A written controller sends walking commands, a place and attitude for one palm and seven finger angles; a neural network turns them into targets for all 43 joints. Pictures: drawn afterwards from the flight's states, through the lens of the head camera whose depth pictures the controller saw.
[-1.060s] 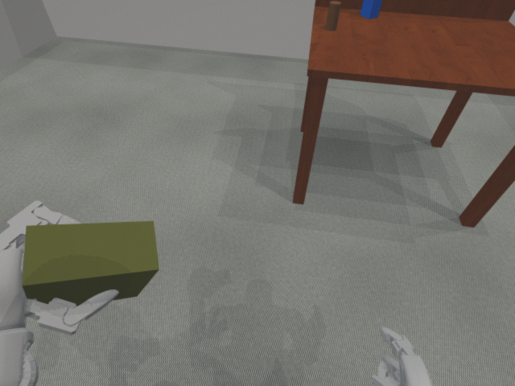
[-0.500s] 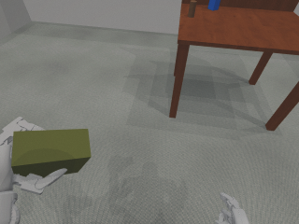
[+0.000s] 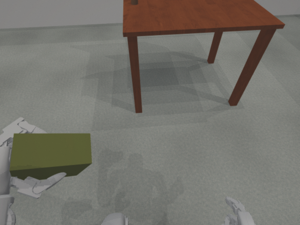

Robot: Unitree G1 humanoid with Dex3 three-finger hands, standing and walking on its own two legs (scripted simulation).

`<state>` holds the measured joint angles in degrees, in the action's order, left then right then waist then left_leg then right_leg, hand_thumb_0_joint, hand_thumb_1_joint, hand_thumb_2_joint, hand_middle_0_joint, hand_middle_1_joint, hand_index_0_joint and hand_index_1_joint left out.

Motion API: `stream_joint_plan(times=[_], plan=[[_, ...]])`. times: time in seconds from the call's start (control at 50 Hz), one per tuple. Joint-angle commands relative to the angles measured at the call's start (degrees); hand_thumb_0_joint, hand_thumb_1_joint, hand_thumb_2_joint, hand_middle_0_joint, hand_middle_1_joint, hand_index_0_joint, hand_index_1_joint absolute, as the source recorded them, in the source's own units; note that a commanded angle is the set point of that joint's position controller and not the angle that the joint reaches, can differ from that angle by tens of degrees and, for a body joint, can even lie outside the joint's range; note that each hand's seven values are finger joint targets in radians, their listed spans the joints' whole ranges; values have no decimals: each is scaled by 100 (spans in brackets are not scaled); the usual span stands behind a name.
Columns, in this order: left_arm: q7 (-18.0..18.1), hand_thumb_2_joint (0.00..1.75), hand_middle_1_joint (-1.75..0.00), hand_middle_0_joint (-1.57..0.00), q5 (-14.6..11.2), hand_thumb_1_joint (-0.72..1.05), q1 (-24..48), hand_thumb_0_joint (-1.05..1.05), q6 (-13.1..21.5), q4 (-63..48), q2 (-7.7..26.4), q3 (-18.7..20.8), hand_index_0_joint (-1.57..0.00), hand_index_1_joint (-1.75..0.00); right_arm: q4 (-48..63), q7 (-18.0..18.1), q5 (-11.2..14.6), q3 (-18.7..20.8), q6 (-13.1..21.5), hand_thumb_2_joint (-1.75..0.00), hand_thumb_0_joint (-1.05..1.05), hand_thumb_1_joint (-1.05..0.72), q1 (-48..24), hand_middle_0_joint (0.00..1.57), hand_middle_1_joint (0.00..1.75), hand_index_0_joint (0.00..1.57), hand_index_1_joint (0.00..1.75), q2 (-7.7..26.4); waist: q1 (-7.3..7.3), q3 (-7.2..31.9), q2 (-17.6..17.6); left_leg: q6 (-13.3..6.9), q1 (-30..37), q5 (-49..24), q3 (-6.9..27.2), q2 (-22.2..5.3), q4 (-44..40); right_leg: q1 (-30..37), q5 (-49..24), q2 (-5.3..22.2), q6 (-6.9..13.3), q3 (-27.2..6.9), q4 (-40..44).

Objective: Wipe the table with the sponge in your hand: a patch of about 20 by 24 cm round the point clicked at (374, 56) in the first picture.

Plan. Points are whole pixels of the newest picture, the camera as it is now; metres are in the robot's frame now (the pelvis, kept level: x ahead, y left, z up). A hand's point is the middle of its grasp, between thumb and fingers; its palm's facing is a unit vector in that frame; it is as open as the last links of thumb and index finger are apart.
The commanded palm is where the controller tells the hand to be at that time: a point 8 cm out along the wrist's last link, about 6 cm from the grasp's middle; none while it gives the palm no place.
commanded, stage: walk to a spot facing it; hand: left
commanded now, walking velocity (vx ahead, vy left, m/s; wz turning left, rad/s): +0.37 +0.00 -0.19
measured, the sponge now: (62, 157) +0.23 +0.19 +0.14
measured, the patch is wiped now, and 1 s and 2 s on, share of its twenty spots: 0.00 0.00 0.00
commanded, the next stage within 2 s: turn to face it in 1.04 s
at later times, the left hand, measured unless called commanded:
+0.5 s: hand (73, 82) +0.41 +0.21 +0.18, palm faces +0.29 -0.86 -0.41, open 10.1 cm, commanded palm +0.36 +0.26 +0.18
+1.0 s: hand (128, 41) +0.57 +0.08 +0.20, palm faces +0.21 -0.81 -0.55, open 10.1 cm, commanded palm +0.53 +0.15 +0.18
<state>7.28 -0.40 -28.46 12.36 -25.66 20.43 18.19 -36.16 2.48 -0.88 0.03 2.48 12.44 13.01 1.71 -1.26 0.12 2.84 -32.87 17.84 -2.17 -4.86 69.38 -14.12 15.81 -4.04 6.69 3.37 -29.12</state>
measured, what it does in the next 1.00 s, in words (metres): walks ahead: left foot, then right foot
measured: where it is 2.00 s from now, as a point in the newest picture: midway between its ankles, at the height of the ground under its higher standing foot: (174, 192)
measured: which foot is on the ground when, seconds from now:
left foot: up 0.00-0.28, down 0.30-0.70, up 0.72-1.00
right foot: down 0.00-0.34, up 0.36-0.68, down 0.70-1.00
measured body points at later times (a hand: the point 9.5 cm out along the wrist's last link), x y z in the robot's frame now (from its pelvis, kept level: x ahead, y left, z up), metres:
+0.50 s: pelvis +0.16 +0.00 +0.00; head +0.17 +0.00 +0.45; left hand +0.39 +0.25 +0.20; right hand +0.32 -0.21 -0.09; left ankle +0.16 +0.13 -0.74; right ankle +0.14 -0.10 -0.67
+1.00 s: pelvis +0.33 -0.10 +0.00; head +0.36 -0.12 +0.45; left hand +0.56 +0.12 +0.23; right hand +0.43 -0.40 -0.09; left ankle +0.42 +0.04 -0.67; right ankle +0.31 -0.16 -0.74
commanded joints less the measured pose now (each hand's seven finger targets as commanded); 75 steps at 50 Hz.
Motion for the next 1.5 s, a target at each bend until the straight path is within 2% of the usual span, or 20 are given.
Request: stream_joint_plan(times=[0.0, 0.24, 0.26, 0.3, 0.34, 0.46, 0.62, 0.64, 0.66, 0.68, 0.7, 0.76, 0.92, 1.04, 1.14, 1.16, 1.2, 1.22, 1.34, 1.48], plan=[[233, 130, -160, -120, -102, 10, 199, 0, 530, -1400, 1323, 1216, -120, -160, 964, 33, 47, 193, 250, -90, 0, -90, -560, 20, 30, 20, 30, 445, -156, 775, -51, -7, -848, -222, 36, -198, -877, 1322, -1878, 1709, 493, -1776, 1184], [291, 130, -160, -120, -141, 10, 591, 0, 340, -1508, 1089, 820, -120, -160, 1184, 124, 102, 227, 332, -90, 0, -90, -295, 20, 30, 20, 30, 530, -169, 731, -347, -360, 1668, -724, -877, 167, -4165, 930, -2425, 1322, 169, -1321, 66], [299, 130, -160, -120, -146, 10, 717, 0, 381, -1607, 1132, 839, -120, -160, 1170, 167, 92, 270, 346, -90, 0, -90, -207, 20, 30, 20, 30, 587, -72, 929, -118, -523, 2765, -1048, -706, 69, -4379, 281, -2585, 1123, -59, -1098, -712], [315, 130, -160, -120, -160, 10, 847, 0, 486, -1812, 1158, 910, -120, -160, 1141, 186, 74, 280, 319, -90, 0, -90, -211, 20, 30, 20, 30, 636, -48, 1398, 1501, -1493, 4848, -1872, 1798, -1780, -4612, -1892, 543, 389, -656, -303, -2946], [309, 130, -160, -120, -108, 10, 996, 0, 491, -1718, 1459, 969, -120, -160, 1056, 195, -43, 78, 382, -90, 0, -90, -364, 20, 30, 20, 30, 414, -62, 807, 1421, -1883, 4024, -1242, 2810, -2440, -5232, -2577, 1586, 543, -588, -683, -4412], [238, 130, -160, -120, -23, 10, 562, 0, 289, -1838, 927, 799, -120, -160, 959, 105, 52, 185, 485, -90, 0, -90, -364, 20, 30, 20, 30, 478, -205, 137, 1256, -1091, 2341, -679, -64, -1582, -5521, -1926, 362, 1030, -742, 110, -2969], [145, 130, -160, -120, -44, 10, 818, 0, 239, -919, 859, 819, -120, -160, 977, 159, 99, 236, 463, -90, 0, -90, -403, 20, 30, 20, 30, 428, -217, 441, 924, -730, 2325, -2002, -1355, -1155, -3695, 176, -508, 324, -739, 1332, -396], [152, 130, -160, -120, -24, 10, 874, 0, 203, -1011, 951, 806, -120, -160, 952, 148, 133, 237, 444, -90, 0, -90, -378, 20, 30, 20, 30, 361, -291, 709, 430, -655, 2019, -1942, -1305, -922, -2631, 908, -539, 337, -657, 1112, -115], [170, 130, -160, -120, 15, 10, 930, 0, 182, -1108, 1093, 872, -120, -160, 964, 118, 188, 252, 426, -90, 0, -90, -394, 20, 30, 20, 30, 239, -324, 1053, -650, -544, 1338, -1239, -1331, -571, -1046, 1513, -622, 1120, -254, -161, 148], [217, 130, -160, -120, 28, 10, 954, 0, 187, -1249, 1438, 1178, -120, -160, 1091, 116, 152, 214, 402, -90, 0, -90, -580, 20, 30, 20, 30, 165, -332, 1251, -1939, -385, -285, 1323, -837, 170, 482, 2253, -1671, 2386, 414, -2853, 642], [242, 130, -160, -120, -60, 10, 1007, 0, 236, -1526, 1480, 1313, -120, -160, 1103, 97, 114, 191, 418, -90, 0, -90, -757, 20, 30, 20, 30, 264, -346, 1227, -1515, -350, -538, 1528, -4, 24, 1055, 2004, -1539, 2841, 556, -3372, 959], [235, 130, -160, -120, -37, 10, 564, 0, 412, -2170, 1568, 1441, -120, -160, 860, -58, 115, 213, 331, -90, 0, -90, -750, 20, 30, 20, 30, 345, -248, 1172, -291, -201, -670, 583, 401, -345, 1265, 1536, -583, 2713, 539, -2367, 910], [308, 130, -160, -120, -195, 10, -424, 0, 451, -1729, 1268, 1581, -120, -160, 957, -12, 121, 356, 67, -90, 0, -90, -498, 20, 30, 20, 30, 360, -84, 911, -325, -83, -439, -266, -107, -422, -1210, 1197, -2138, 2320, 267, -294, 981], [362, 130, -160, -120, -166, 10, -63, 0, 304, -1175, 960, 1103, -120, -160, 1139, 70, 127, 340, 137, -90, 0, -90, -273, 20, 30, 20, 30, 339, -242, 375, -952, -271, 261, -407, -761, -110, -2739, 1065, -2623, 2340, 47, 86, 789], [437, 130, -160, -120, -61, 10, 1016, 0, 333, -1739, 1060, 723, -120, -160, 1114, 200, 73, 297, 213, -90, 0, -90, -255, 20, 30, 20, 30, 356, -96, 430, -440, -379, 1641, -756, -1090, 347, -3736, 655, -3284, 2161, -156, 411, -505], [439, 130, -160, -120, -56, 10, 1290, 0, 401, -2020, 1082, 665, -120, -160, 1139, 240, 60, 304, 247, -90, 0, -90, -215, 20, 30, 20, 30, 389, 15, 725, -6, -453, 2466, -1247, -969, 348, -4153, 395, -3183, 1899, -355, 592, -1386], [458, 130, -160, -120, -86, 10, 1438, 0, 576, -2435, 1172, 786, -120, -160, 1178, 198, 60, 272, 322, -90, 0, -90, -283, 20, 30, 20, 30, 494, -186, 1309, 1939, -1573, 4157, -4413, 2079, -1834, -4428, -1460, 1680, 699, -731, 279, -3613], [453, 130, -160, -120, 12, 10, 1609, 0, 627, -2303, 1452, 795, -120, -160, 1179, 126, 60, 174, 350, -90, 0, -90, -325, 20, 30, 20, 30, 413, -219, 1129, 1624, -1682, 3835, -4207, 2380, -2065, -4579, -1654, 2191, 625, -659, -268, -4241], [287, 130, -160, -120, -137, 10, 732, 0, 495, -2604, 1195, 1094, -120, -160, 1055, -80, 56, 253, 432, -90, 0, -90, -497, 20, 30, 20, 30, 438, -261, 928, 1418, -1070, 2296, -1986, 257, -1440, -5013, -1004, 864, 862, -819, -45, -2949], [149, 130, -160, -120, -218, 10, 635, 0, 192, -950, 627, 781, -120, -160, 1090, -85, 150, 276, 490, -90, 0, -90, -347, 20, 30, 20, 30, 536, -136, 610, 1039, -757, 2079, -1756, -319, -1637, -4872, -489, 442, 547, -1010, 446, -1159]])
